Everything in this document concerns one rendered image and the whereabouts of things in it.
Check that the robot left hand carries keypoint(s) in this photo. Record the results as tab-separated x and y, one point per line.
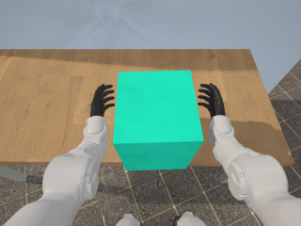
97	106

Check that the table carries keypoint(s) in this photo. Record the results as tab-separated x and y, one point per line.
46	97

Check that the right robot shin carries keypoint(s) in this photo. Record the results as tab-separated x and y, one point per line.
186	214

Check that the left robot forearm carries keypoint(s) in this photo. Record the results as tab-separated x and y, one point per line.
94	143

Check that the right robot forearm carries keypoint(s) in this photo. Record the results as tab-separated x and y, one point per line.
225	146

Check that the right robot upper arm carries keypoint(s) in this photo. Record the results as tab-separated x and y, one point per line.
261	183

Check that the carton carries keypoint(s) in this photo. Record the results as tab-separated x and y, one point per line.
157	124

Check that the robot right hand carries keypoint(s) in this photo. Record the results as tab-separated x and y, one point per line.
215	102

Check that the left robot upper arm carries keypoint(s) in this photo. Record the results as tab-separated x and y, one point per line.
69	181

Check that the robot right thigh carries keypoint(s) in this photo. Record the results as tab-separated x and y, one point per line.
190	221

